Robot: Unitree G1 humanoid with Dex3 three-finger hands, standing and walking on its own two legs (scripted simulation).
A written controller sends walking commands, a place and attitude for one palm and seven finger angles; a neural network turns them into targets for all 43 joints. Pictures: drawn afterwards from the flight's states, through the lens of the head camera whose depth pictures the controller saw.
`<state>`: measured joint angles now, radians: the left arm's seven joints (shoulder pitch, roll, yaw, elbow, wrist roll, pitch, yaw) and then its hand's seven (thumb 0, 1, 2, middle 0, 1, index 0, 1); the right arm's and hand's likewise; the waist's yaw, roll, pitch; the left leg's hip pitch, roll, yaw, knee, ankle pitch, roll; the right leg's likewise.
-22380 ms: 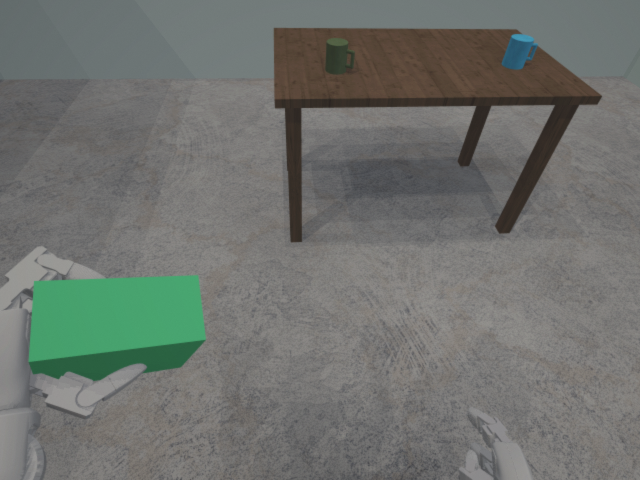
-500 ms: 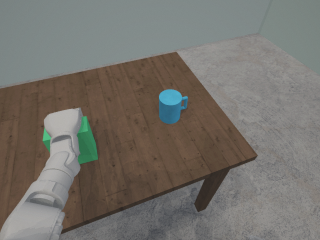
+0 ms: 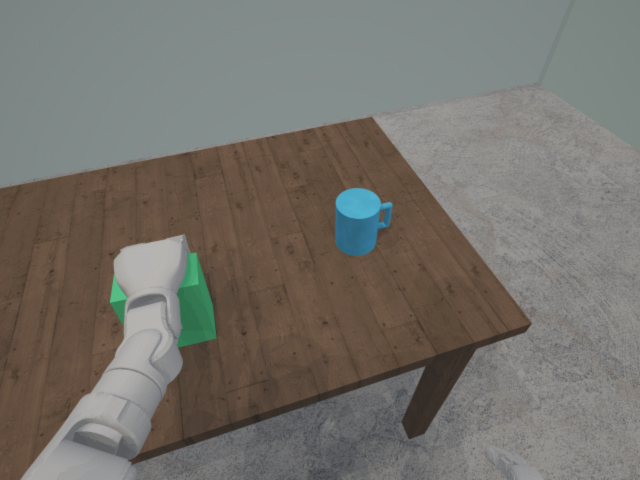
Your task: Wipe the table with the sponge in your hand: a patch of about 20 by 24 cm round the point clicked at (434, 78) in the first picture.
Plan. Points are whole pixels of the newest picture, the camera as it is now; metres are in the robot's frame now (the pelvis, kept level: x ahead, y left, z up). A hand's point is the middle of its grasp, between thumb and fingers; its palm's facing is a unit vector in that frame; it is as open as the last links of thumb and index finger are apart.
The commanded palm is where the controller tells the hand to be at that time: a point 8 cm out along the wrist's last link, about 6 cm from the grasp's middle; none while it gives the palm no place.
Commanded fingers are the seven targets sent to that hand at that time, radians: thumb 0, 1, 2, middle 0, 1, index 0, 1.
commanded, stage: wipe back along the middle lane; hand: left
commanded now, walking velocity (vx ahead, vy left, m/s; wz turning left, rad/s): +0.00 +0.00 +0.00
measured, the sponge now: (172, 314) +0.35 +0.26 -0.03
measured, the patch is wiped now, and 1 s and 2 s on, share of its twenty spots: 0.65 0.70 0.70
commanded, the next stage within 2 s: slide across to the third lane in 0.72 s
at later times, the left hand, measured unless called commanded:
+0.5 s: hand (168, 325) +0.30 +0.23 +0.02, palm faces -0.01 -0.04 -1.00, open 10.6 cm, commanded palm +0.26 +0.21 +0.05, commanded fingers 0.00 0.10 1.30 -1.20 -1.60 -1.20 -1.60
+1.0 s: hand (177, 346) +0.27 +0.21 +0.02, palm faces -0.03 -0.04 -1.00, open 10.6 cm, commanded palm +0.24 +0.18 +0.07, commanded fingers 0.00 0.10 1.30 -1.20 -1.60 -1.20 -1.60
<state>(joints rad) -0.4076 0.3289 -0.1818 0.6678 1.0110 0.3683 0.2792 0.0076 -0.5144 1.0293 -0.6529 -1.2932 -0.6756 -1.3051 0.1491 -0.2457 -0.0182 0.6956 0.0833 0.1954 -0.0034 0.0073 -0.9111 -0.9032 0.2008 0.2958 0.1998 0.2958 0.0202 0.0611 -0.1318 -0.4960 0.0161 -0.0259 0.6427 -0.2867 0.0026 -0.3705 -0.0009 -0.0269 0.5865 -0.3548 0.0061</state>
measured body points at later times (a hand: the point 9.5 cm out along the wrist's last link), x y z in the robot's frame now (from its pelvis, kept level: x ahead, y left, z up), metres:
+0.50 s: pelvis +0.00 -0.01 +0.00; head -0.01 -0.03 +0.45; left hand +0.30 +0.23 +0.08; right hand +0.21 -0.23 -0.09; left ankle +0.02 +0.12 -0.73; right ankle -0.04 -0.13 -0.73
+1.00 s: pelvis -0.01 -0.02 +0.00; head -0.03 -0.05 +0.45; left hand +0.27 +0.21 +0.08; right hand +0.20 -0.24 -0.10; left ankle +0.02 +0.12 -0.73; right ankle -0.04 -0.13 -0.73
